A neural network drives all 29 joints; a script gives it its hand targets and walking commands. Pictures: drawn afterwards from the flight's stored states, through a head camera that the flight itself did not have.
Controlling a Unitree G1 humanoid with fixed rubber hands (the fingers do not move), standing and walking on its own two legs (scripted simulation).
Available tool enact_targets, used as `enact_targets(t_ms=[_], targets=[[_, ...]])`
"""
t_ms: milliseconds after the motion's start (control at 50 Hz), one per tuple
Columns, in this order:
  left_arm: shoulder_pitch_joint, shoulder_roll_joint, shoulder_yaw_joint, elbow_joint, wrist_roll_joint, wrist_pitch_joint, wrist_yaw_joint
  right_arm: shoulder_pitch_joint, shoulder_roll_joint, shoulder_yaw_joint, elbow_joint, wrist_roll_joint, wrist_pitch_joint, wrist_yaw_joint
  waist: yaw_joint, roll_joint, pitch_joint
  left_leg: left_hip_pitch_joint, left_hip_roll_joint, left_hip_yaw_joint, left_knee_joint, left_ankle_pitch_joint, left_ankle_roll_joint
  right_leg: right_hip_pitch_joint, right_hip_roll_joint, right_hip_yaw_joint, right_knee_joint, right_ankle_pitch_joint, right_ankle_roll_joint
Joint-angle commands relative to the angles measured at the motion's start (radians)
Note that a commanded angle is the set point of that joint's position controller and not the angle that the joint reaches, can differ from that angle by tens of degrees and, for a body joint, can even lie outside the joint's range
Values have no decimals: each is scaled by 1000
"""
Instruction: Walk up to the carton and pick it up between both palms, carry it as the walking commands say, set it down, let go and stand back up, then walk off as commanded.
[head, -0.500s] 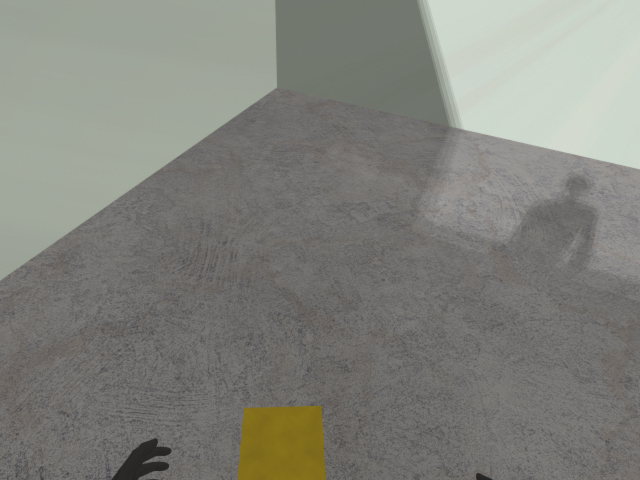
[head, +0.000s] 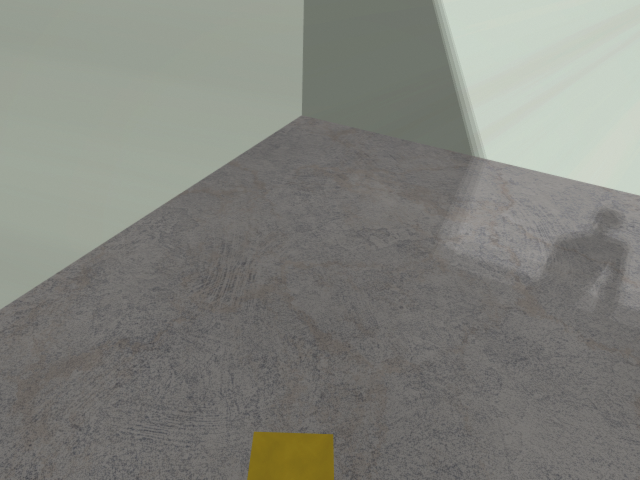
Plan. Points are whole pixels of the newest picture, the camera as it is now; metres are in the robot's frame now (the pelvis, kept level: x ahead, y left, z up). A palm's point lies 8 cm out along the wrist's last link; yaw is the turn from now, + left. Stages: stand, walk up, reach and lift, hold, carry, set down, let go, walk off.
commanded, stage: stand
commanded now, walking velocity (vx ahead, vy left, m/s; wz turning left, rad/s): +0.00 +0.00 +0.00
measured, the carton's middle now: out of the picture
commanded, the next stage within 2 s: walk off in 1.24 s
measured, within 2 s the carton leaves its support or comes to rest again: neither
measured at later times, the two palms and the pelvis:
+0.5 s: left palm out of the picture -0.11 +0.20 -0.15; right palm out of the picture -0.07 -0.21 -0.14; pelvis -0.04 -0.01 +0.00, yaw +2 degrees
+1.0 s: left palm out of the picture -0.12 +0.16 -0.15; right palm out of the picture -0.10 -0.22 -0.14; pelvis -0.06 -0.03 +0.01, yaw +3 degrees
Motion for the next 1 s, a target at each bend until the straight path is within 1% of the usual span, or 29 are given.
enact_targets(t_ms=[0,40,80,100,180,220,260,280,300,320,340,360,380,400,460,520,560,580,600,640,680,700,740,780,840,860,880,940,980], targets=[[55,85,15,-15,-5,-10,0,31,-102,-22,-35,-6,-11,2,2,-6,230,-65,101,-86,-84,396,48,-66,-122,85,-87,429,-3],[35,95,20,-16,7,1,5,15,-99,-19,-37,-15,-4,-1,2,18,222,-51,105,-106,-101,376,36,-99,-110,80,-103,268,-6],[67,121,22,3,0,-2,7,53,-105,-9,-7,-4,-1,-10,1,96,221,-43,93,-113,-107,407,44,-73,-107,98,-95,298,-10],[80,91,13,21,8,-2,9,44,-60,2,1,-3,1,-11,1,26,234,-63,100,-110,-106,372,45,-74,-114,97,-98,313,-5],[84,56,0,55,3,13,6,37,-52,-4,36,-9,15,-3,2,-1,304,-86,93,-130,-162,192,42,-132,-103,107,-158,111,-9],[39,98,14,54,13,8,-1,-16,-102,-17,21,-10,13,1,-4,58,312,-72,80,-120,-143,248,33,-136,-109,100,-146,149,-5],[70,57,-4,71,6,4,7,-2,-100,-23,40,-1,16,-5,7,7,313,-106,83,-137,-158,256,44,-97,-113,115,-151,178,-5],[51,66,3,75,4,-1,4,72,-38,-8,67,-5,15,-9,-20,-1,272,-53,93,-125,-155,290,47,-74,-114,110,-144,201,-12],[76,23,-6,93,6,3,7,24,-65,-13,49,-8,11,-11,6,-54,235,-57,95,-128,-144,247,51,-56,-116,101,-148,197,-7],[80,39,-2,90,11,6,13,5,-61,-9,43,-3,9,-12,9,7,280,-76,85,-113,-149,294,40,-57,-126,116,-149,224,-13],[78,31,-8,116,7,13,9,3,-32,-6,49,1,9,-3,-4,-24,287,-73,80,-116,-157,228,39,-74,-118,108,-159,184,-11],[61,34,-4,103,7,11,6,36,-79,-16,63,-1,17,-2,-10,52,297,-64,66,-110,-157,188,36,-89,-117,107,-165,144,-16],[77,72,10,119,7,12,2,9,-19,-6,59,4,20,-4,2,-6,273,-56,77,-107,-154,247,31,-80,-109,103,-152,147,-11],[66,88,18,111,12,15,-1,7,-63,-9,61,-5,24,-6,5,64,302,-73,80,-108,-157,272,28,-87,-120,93,-163,145,-17],[41,58,8,117,15,19,5,-7,-12,0,67,-7,27,-4,-7,-36,318,-102,75,-123,-162,155,31,-86,-111,100,-189,88,-14],[48,0,-7,129,8,15,-1,47,-76,-9,96,2,33,-6,-7,60,344,-96,63,-99,-173,183,20,-85,-116,98,-163,134,-27],[97,71,15,144,2,16,5,84,13,13,121,1,26,-9,3,16,242,-38,75,-129,-171,240,28,-10,-100,91,-136,173,-26],[93,23,6,144,-2,17,3,4,-24,5,103,3,19,-11,20,56,264,-53,76,-116,-154,293,31,-9,-116,92,-151,239,-16],[79,51,10,151,8,17,9,50,-13,4,111,2,18,-16,-3,-15,302,-69,83,-117,-164,301,26,-28,-122,86,-140,263,-25],[54,-1,-4,146,11,15,6,-28,-23,2,109,6,30,-22,4,36,297,-46,80,-116,-150,254,20,-52,-118,96,-175,213,-28],[53,-12,-10,158,10,24,1,-17,12,17,109,8,33,-13,-2,-35,340,-59,93,-114,-169,215,13,-80,-119,95,-204,157,-30],[15,11,-11,133,9,29,4,38,-19,5,126,9,36,-10,-22,62,364,-54,69,-100,-173,189,12,-106,-143,119,-213,104,-36],[99,9,-6,167,-2,23,8,41,-19,9,145,3,35,-14,9,9,325,-76,86,-114,-157,274,15,-9,-127,85,-190,267,-24],[55,11,-8,169,1,16,7,16,22,10,134,8,34,-13,-21,-58,364,-30,86,-98,-149,255,2,-77,-125,96,-217,196,-26],[65,17,5,158,7,29,9,-11,5,13,152,3,47,-17,1,77,361,-44,79,-107,-173,215,-2,-63,-126,97,-224,131,-34],[68,-15,-5,168,4,31,5,2,21,17,139,11,47,-15,-4,-29,361,-41,81,-113,-168,191,-1,-74,-131,108,-244,73,-32],[28,6,3,146,1,38,7,6,-30,1,141,5,39,-14,-18,48,378,-43,77,-105,-175,187,2,-88,-120,112,-225,95,-37],[24,-7,3,159,-2,30,4,17,-17,3,157,10,44,-23,-23,-63,340,6,72,-79,-155,222,-10,-98,-121,111,-263,36,-39],[65,-27,-4,165,-11,27,2,-18,37,17,156,11,44,-15,4,19,393,-60,86,-97,-166,227,-9,-77,-117,91,-242,117,-25]])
